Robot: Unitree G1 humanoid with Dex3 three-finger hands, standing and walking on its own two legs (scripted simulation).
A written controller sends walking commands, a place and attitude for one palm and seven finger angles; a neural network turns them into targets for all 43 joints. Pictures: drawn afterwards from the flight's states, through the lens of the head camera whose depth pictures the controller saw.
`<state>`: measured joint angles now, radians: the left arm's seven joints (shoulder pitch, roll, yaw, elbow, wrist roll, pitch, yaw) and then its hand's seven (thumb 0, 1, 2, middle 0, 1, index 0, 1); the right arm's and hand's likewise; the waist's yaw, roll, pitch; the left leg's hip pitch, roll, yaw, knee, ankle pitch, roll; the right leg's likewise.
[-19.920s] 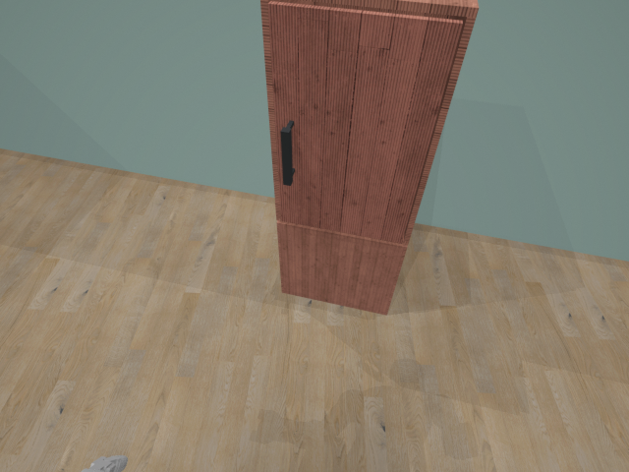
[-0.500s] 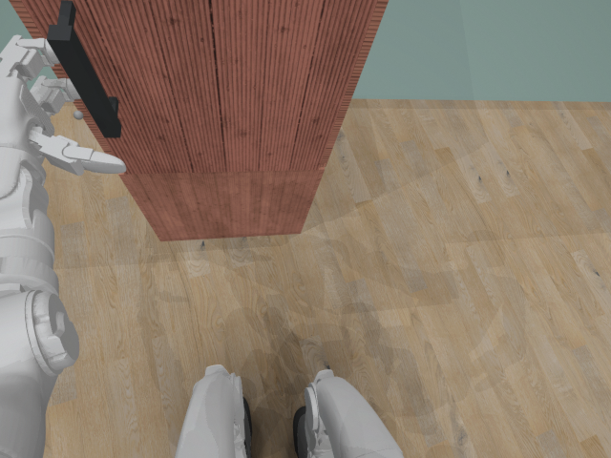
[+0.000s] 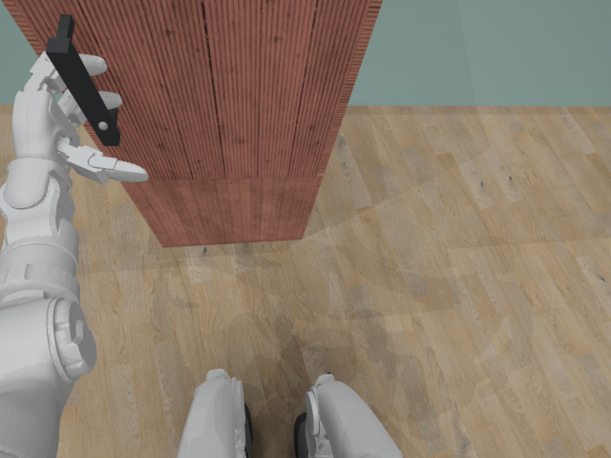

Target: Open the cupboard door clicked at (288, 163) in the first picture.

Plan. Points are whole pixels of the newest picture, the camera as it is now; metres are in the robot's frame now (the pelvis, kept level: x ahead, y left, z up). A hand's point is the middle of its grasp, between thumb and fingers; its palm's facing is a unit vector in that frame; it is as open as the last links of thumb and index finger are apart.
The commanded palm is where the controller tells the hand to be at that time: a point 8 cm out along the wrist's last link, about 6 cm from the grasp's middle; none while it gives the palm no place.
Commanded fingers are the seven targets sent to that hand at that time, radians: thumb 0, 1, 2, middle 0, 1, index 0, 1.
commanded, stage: slide the fingers in behind the handle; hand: left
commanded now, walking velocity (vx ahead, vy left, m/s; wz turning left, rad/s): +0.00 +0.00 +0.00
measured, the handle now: (91, 87) +0.57 +0.23 +0.05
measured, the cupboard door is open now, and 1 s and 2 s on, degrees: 0 0 30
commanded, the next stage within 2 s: close the thumb around the handle in 0.32 s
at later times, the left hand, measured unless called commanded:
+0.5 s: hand (102, 128) +0.51 +0.21 +0.04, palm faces +0.04 -1.00 -0.02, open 13.9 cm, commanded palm +0.49 +0.24 +0.04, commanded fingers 0.00 -0.22 0.42 -0.32 -1.23 -0.32 -1.23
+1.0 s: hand (100, 126) +0.51 +0.22 +0.04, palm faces +0.04 -1.00 -0.02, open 6.2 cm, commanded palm +0.50 +0.24 +0.04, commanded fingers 0.00 0.90 0.90 -0.40 -1.35 -0.40 -1.35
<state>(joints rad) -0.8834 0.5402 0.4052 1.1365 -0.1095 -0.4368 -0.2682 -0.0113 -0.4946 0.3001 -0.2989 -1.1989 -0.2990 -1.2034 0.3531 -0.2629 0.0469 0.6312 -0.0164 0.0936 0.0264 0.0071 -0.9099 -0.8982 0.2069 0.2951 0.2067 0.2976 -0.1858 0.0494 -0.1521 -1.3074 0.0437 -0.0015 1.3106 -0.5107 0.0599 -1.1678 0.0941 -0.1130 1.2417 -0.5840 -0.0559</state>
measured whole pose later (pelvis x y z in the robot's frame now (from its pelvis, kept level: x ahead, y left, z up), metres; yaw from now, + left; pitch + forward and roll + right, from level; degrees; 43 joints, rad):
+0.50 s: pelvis +0.00 +0.00 +0.00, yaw +0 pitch +29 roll -6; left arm -0.90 0.54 0.40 1.17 -0.10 -0.47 -0.25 -0.01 -0.48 0.31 -0.30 -1.20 -0.30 -1.20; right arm 0.35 -0.27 0.04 0.63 -0.02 0.08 0.02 0.01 -0.91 -0.90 0.21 0.30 0.21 0.30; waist -0.19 0.05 -0.15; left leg -1.32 0.04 0.00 1.32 -0.51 0.06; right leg -1.18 0.09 -0.11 1.26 -0.58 -0.05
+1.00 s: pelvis +0.00 +0.00 +0.00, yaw +0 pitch +29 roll -6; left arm -0.89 0.55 0.40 1.17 -0.09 -0.46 -0.25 0.00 0.63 0.78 -0.38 -1.32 -0.38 -1.32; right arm 0.36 -0.27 0.05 0.63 -0.02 0.09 0.03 0.01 -0.91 -0.90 0.21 0.30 0.21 0.30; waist -0.19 0.05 -0.15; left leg -1.32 0.04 0.00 1.32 -0.51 0.07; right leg -1.18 0.09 -0.11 1.25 -0.59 -0.05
